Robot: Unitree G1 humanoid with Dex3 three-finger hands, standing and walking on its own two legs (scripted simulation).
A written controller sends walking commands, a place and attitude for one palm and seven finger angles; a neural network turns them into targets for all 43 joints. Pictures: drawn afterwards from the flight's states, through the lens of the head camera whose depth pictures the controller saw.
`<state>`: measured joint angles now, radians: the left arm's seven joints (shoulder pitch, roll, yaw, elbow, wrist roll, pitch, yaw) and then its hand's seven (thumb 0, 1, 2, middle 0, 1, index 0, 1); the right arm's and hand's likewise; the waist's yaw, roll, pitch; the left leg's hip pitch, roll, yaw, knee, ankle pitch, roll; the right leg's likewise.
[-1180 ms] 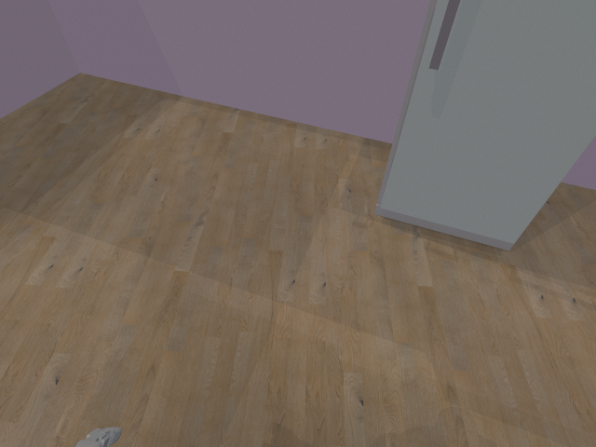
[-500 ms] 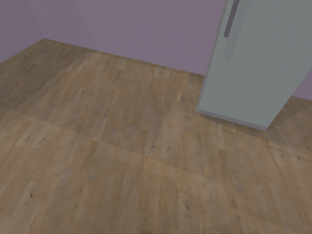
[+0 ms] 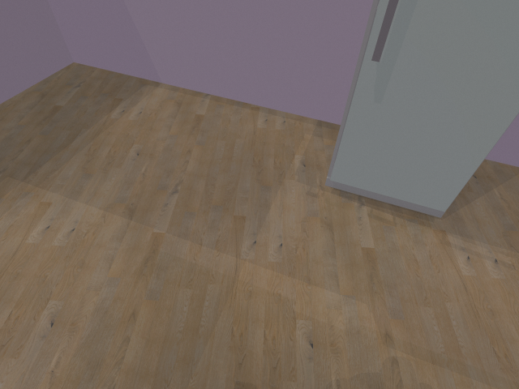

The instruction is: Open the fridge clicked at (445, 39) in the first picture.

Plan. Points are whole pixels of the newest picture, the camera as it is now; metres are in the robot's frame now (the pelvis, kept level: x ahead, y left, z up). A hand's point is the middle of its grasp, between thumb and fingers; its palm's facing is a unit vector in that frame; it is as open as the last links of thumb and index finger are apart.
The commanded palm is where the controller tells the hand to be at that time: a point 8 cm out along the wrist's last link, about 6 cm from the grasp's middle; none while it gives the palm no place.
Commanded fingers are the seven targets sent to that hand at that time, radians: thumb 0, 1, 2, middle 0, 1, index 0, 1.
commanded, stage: look at it before walking up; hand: left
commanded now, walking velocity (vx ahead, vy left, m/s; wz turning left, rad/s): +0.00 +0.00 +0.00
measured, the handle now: out of the picture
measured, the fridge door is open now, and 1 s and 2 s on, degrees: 0 0 0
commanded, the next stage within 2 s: walk to a spot facing it in 0.26 s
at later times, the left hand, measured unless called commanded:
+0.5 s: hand out of the picture +0.08 +0.24 -0.16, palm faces -0.03 -0.94 -0.34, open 7.4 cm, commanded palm none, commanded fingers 0.00 0.90 0.90 -0.20 -0.30 -0.20 -0.30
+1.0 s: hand out of the picture +0.04 +0.15 -0.16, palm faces -0.18 -0.96 -0.21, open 7.4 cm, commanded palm none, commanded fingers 0.00 0.90 0.90 -0.20 -0.30 -0.20 -0.30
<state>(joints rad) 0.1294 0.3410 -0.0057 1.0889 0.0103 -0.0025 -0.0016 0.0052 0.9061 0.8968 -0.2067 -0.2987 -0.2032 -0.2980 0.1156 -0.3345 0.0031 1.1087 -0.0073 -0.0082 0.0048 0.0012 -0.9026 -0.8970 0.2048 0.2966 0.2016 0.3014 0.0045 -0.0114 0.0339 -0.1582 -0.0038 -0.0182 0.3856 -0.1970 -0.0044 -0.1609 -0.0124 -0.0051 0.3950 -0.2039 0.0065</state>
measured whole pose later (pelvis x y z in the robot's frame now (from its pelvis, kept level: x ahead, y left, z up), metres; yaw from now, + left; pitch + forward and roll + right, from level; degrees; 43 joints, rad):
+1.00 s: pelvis +0.06 -0.04 +0.00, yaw -16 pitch +2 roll +1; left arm 0.46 0.16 0.03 1.02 0.02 -0.03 -0.01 0.00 0.91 0.90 -0.21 -0.30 -0.20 -0.30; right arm 0.15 -0.24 -0.06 0.95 -0.02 0.01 0.02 0.00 -0.91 -0.90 0.20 0.30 0.20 0.30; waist 0.05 0.01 0.03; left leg -0.59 0.09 0.02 1.05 -0.23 -0.07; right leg -0.13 0.07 0.10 0.37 -0.26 -0.06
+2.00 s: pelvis +0.38 -0.07 -0.02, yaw -52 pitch +0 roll +0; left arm 0.17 0.19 0.05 0.94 0.01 0.01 0.02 0.00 0.92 0.90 -0.21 -0.30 -0.20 -0.30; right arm 0.23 -0.15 -0.04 0.96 -0.01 0.04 -0.02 0.01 -0.91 -0.90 0.20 0.30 0.20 0.30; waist -0.03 0.00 0.11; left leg -0.50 0.14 0.02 1.25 -0.41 -0.08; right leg -0.30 0.09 -0.07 0.57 -0.26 -0.11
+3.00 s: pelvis +0.43 -0.06 -0.01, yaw -89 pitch +0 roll +1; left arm 0.16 0.20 0.06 0.90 0.01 0.01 0.00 0.00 0.91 0.90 -0.20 -0.30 -0.20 -0.30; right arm 0.27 -0.24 -0.07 0.96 -0.03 0.07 0.01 0.00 -0.91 -0.90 0.20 0.30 0.20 0.30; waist -0.04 0.05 0.05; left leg -0.48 0.15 0.07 1.14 -0.35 -0.10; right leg -0.24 0.03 -0.04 0.51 -0.28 -0.07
